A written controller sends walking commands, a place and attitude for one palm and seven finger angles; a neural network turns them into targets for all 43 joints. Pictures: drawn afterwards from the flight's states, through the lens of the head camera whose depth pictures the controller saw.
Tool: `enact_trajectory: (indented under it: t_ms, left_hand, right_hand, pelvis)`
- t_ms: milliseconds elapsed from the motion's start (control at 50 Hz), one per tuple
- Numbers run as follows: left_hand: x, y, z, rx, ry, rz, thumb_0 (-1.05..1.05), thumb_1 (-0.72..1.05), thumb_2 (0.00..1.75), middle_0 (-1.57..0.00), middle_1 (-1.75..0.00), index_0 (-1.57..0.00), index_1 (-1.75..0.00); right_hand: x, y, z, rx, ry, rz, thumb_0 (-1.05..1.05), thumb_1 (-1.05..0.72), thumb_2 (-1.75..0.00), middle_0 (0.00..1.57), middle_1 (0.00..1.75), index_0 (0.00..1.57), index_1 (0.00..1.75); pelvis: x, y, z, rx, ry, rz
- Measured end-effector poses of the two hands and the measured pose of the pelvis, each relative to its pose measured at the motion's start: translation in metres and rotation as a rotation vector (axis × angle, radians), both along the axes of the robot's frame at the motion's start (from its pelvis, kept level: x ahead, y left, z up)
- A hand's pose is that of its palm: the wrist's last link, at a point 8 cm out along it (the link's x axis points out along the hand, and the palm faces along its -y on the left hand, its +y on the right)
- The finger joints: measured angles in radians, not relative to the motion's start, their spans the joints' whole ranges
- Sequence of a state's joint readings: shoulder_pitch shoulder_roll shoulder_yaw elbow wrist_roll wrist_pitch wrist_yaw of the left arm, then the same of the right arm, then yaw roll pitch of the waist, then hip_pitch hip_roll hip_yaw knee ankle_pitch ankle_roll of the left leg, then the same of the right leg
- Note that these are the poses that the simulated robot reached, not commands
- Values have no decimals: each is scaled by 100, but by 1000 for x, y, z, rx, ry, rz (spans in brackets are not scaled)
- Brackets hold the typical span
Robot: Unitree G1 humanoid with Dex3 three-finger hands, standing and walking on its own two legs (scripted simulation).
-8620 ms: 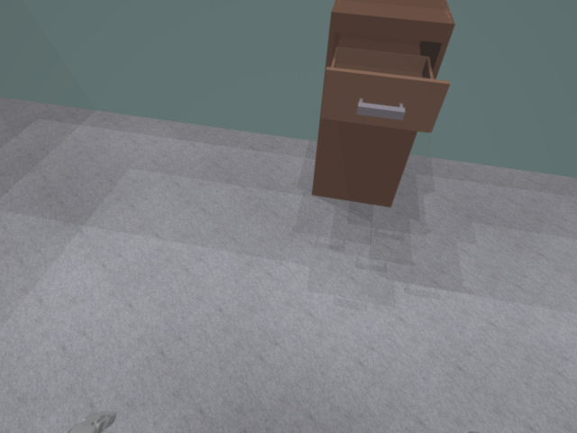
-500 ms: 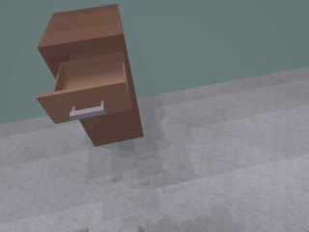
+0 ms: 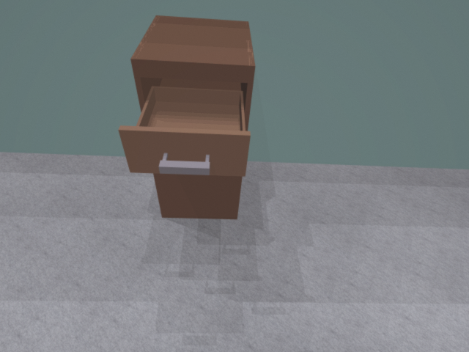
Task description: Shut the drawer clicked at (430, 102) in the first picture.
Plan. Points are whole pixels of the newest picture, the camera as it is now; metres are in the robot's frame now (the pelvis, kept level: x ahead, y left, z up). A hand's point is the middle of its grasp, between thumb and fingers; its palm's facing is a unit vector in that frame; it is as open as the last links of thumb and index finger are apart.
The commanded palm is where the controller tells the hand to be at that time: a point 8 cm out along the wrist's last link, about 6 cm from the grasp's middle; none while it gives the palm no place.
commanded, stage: take the last steps up to it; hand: left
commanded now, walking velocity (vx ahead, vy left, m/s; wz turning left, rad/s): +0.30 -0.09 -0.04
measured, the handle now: (185, 162) +0.61 +0.18 -0.07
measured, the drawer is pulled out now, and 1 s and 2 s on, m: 0.29 0.29 0.29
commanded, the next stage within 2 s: come to a stop and stand still in 0.86 s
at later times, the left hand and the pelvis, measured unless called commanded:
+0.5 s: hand out of the picture +0.14 +0.09 -0.17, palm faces +0.05 -0.98 -0.19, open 7.3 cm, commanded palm none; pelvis +0.12 -0.08 +0.00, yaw +0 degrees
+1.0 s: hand (166, 320) +0.23 +0.16 -0.19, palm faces +0.07 -0.99 -0.15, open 7.3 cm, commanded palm none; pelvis +0.26 -0.01 +0.00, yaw -1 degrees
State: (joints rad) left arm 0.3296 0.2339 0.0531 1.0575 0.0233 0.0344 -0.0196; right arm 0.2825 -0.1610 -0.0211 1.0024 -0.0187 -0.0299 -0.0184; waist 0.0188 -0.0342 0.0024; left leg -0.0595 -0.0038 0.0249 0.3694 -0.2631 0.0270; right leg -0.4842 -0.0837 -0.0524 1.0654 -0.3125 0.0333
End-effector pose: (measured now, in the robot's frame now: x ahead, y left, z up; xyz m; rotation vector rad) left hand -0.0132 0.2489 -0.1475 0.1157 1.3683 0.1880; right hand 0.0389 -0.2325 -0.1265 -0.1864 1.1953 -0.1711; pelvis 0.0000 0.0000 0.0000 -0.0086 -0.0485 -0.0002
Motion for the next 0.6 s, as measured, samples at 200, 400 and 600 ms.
enact_trajectory:
  t_ms: [200, 400, 600]
  left_hand:
    - [98, -37, 9, 13, -78, -82, 1, 91, 90, -20, -30, -20, -30]
    - [159, -94, 7, 29, -169, -62, 0, 92, 90, -20, -30, -20, -30]
    - [137, -121, 2, -46, -13, 14, 0, 92, 90, -20, -30, -20, -30]
  right_hand:
    - [-56, -19, -24, 69, 239, -120, 0, -91, -90, 21, 30, 21, 30]
    - [1, -73, -36, 82, 279, -116, 1, -91, -90, 20, 30, 20, 29]
    - [148, -81, -14, 57, 47, -40, 1, -91, -90, 20, 30, 20, 29]
  pelvis:
    - [42, -30, -6, 33, 16, -21]
    - [95, -76, -12, 19, -1, -5]
    - [152, -79, 0, -10, 15, 8]
